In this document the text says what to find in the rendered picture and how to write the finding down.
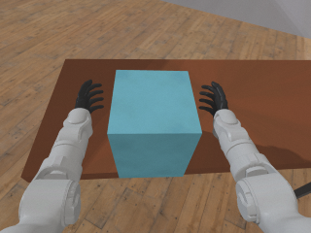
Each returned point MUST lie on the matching carton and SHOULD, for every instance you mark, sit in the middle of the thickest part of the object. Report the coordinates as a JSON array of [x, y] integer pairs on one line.
[[153, 127]]

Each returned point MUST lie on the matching table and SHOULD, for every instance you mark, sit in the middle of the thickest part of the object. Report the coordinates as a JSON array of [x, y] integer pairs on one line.
[[271, 98]]

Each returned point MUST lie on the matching left robot forearm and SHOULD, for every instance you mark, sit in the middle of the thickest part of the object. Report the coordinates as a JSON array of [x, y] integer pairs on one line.
[[68, 151]]

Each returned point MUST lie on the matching robot left upper arm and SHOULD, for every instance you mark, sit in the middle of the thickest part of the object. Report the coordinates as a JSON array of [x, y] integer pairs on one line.
[[48, 206]]

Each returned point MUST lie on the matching right robot forearm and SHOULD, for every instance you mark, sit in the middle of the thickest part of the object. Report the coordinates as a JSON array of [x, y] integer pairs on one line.
[[241, 153]]

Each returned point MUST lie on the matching robot right upper arm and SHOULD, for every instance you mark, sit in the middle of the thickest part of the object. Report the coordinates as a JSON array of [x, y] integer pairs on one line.
[[268, 201]]

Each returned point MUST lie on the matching left robot hand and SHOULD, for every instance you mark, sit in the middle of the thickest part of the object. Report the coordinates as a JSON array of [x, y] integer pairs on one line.
[[83, 100]]

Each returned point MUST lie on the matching right robot hand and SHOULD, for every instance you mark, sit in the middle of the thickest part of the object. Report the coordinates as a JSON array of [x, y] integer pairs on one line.
[[219, 101]]

